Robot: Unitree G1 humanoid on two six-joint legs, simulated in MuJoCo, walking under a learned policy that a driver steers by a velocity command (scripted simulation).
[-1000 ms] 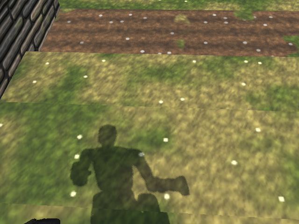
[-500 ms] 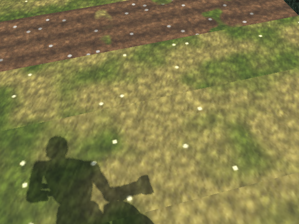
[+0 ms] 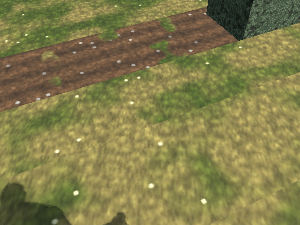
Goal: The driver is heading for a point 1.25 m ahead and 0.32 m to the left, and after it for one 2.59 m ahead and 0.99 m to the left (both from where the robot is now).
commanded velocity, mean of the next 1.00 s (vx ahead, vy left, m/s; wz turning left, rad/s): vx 0.93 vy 0.00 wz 0.23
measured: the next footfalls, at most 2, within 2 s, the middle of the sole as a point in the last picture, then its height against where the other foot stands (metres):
left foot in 0.16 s outside the picture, level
right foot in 0.70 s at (124, 201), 0.17 m lower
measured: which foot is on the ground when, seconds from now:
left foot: up 0.00-0.14, down 0.16-0.70, up 0.72-1.00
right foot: down 0.00-0.18, up 0.20-0.68, down 0.70-1.00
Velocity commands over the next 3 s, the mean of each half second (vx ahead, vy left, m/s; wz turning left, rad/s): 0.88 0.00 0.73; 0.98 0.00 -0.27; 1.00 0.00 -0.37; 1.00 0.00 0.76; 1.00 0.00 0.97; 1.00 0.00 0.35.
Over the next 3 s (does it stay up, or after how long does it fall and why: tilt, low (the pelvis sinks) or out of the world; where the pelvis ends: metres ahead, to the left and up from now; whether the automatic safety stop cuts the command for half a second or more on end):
stays up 2.41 0.83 -0.52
